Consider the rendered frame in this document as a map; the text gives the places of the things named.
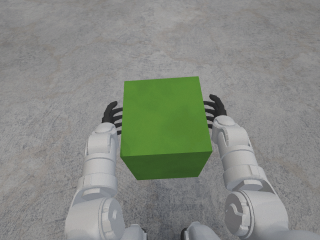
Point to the left robot upper arm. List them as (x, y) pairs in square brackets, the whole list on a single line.
[(97, 219)]

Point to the right robot shin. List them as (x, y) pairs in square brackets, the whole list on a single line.
[(194, 223)]

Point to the robot right hand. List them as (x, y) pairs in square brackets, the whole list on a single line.
[(217, 105)]

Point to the robot shin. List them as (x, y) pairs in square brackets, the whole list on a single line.
[(135, 225), (194, 223)]

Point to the left robot shin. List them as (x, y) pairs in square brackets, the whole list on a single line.
[(135, 225)]

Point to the robot left hand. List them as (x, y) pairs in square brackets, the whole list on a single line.
[(109, 113)]

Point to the right robot forearm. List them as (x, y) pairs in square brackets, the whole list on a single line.
[(241, 170)]

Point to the left robot forearm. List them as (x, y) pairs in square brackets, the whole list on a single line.
[(98, 178)]

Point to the right robot upper arm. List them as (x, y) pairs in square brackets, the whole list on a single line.
[(260, 215)]

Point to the carton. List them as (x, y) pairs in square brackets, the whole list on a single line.
[(164, 133)]

